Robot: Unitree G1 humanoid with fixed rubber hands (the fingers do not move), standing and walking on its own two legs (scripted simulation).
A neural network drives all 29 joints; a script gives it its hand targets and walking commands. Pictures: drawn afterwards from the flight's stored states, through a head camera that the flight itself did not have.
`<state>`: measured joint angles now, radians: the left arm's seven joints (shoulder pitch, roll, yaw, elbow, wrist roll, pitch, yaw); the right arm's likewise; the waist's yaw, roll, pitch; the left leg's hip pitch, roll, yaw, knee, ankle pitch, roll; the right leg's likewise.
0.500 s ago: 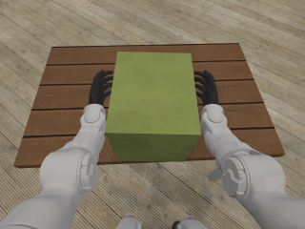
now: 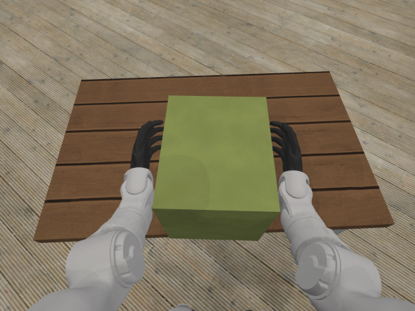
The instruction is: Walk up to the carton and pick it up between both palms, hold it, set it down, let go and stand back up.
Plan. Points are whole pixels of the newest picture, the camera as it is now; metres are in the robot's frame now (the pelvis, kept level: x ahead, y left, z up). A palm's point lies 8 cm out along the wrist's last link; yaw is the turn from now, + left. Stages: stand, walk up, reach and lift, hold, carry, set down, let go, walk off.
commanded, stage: reach and lift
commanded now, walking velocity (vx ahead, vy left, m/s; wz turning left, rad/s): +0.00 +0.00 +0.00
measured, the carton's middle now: (215, 171) +0.40 +0.02 -0.05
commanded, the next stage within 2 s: none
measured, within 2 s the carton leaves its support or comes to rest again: leaves its support in 1.62 s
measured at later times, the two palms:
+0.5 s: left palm (142, 160) +0.39 +0.17 +0.01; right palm (290, 163) +0.39 -0.13 +0.01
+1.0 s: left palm (142, 161) +0.39 +0.17 +0.01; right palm (290, 163) +0.39 -0.13 +0.01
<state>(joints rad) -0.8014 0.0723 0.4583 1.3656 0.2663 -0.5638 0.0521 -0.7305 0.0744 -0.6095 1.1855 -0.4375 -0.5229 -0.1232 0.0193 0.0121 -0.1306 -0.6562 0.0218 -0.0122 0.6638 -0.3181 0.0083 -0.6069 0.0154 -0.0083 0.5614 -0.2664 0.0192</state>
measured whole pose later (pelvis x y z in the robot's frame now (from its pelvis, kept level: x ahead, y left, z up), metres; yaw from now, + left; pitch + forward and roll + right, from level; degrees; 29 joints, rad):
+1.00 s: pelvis +0.00 -0.01 +0.01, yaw +0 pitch +19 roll -3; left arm -0.77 0.06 0.45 1.30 0.30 -0.54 0.05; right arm -0.71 0.08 -0.60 1.20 -0.42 -0.55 -0.14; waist 0.02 -0.01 -0.15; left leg -0.65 0.03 -0.02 0.60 -0.28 0.00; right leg -0.59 0.02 -0.02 0.48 -0.23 0.01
